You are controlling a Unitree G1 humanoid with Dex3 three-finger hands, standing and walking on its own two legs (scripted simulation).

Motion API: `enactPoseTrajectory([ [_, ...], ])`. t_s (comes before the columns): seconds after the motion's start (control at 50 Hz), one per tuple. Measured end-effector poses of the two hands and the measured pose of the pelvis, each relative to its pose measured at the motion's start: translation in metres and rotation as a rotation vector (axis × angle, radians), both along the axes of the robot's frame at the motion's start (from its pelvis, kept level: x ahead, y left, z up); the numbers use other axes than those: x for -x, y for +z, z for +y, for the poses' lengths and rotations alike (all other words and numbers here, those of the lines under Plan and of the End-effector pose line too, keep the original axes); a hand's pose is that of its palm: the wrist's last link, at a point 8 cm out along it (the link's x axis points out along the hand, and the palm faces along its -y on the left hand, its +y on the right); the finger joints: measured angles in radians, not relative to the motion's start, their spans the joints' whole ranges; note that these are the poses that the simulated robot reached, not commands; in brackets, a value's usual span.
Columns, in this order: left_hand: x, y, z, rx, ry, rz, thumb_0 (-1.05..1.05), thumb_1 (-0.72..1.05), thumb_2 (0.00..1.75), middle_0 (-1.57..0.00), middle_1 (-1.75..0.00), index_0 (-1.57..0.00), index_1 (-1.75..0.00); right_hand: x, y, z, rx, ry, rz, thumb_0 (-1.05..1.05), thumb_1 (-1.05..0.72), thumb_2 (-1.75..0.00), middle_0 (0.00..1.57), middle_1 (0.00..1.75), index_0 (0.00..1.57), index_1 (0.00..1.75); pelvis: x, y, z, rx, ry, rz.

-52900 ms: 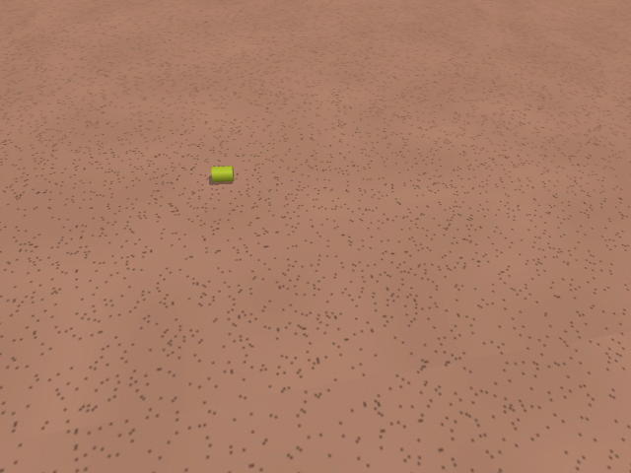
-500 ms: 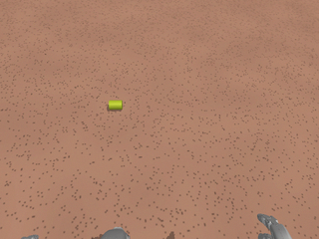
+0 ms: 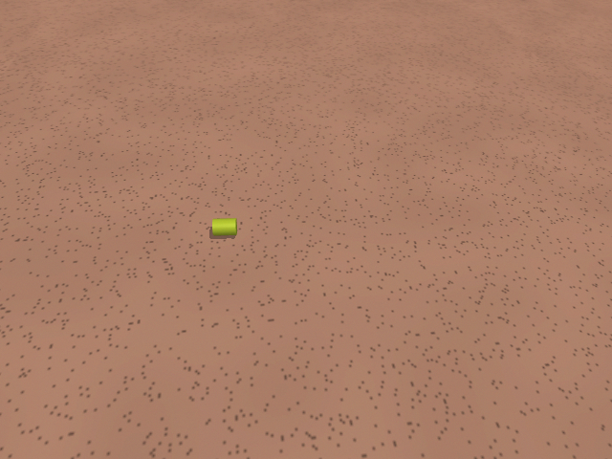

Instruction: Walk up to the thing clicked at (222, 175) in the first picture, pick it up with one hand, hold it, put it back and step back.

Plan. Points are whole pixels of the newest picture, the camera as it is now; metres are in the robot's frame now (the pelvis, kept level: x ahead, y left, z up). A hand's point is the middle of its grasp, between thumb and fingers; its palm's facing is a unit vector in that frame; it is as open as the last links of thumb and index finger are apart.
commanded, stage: step back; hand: left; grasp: from above
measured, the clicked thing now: (224, 226) +1.11 +0.27 -0.73
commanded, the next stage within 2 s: stand in 0.66 s
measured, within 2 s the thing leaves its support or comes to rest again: neither
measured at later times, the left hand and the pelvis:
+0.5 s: hand out of the picture +0.13 +0.27 -0.15, palm faces +0.07 -0.93 -0.35, open 7.4 cm; pelvis +0.05 +0.00 +0.00, yaw +2 degrees
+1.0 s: hand out of the picture +0.14 +0.26 -0.14, palm faces +0.02 -0.94 -0.33, open 7.4 cm; pelvis +0.06 +0.00 +0.01, yaw +2 degrees
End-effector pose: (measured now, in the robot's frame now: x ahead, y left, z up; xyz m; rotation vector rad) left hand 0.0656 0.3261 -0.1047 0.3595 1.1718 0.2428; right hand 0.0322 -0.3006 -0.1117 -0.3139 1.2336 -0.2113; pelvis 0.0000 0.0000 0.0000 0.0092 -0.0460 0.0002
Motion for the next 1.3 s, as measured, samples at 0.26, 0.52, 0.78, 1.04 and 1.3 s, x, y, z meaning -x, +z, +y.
enactPoseTrajectory([
  [0.26,-0.034,0.005,-0.044,0.014,0.009,-0.082,0.0,0.9,0.9,-0.21,-0.3,-0.2,-0.3,-0.039,-0.012,-0.035,0.013,0.016,0.002,0.01,-0.9,-0.9,0.2,0.3,0.2,0.3,-0.021,-0.004,-0.023,0.001,0.027,-0.009],
  [0.52,-0.055,-0.013,-0.015,0.052,0.068,-0.023,0.0,0.9,0.9,-0.21,-0.3,-0.2,-0.3,-0.084,-0.006,0.003,0.016,0.057,0.019,0.0,-0.9,-0.9,0.2,0.3,0.2,0.3,-0.051,-0.004,0.001,0.008,0.04,0.012],
  [0.78,-0.076,-0.006,-0.011,0.055,0.044,-0.002,0.0,0.9,0.9,-0.21,-0.3,-0.2,-0.3,-0.152,0.007,0.027,-0.016,0.088,-0.1,0.0,-0.9,-0.9,0.2,0.3,0.21,0.3,-0.064,0.007,0.009,0.012,0.035,0.015],
  [1.04,-0.06,-0.002,-0.026,0.07,0.027,0.021,0.0,0.9,0.9,-0.21,-0.3,-0.2,-0.3,-0.139,0.013,0.015,-0.019,0.07,-0.089,0.0,-0.9,-0.9,0.2,0.3,0.2,0.3,-0.054,0.014,0.002,0.01,0.034,0.002],
  [1.3,-0.035,-0.002,-0.031,0.059,0.034,0.09,0.0,0.9,0.9,-0.21,-0.3,-0.2,-0.3,-0.089,0.002,0.001,-0.024,0.026,0.031,0.0,-0.9,-0.9,0.2,0.3,0.2,0.3,-0.05,0.015,-0.005,0.008,0.031,0.012],
])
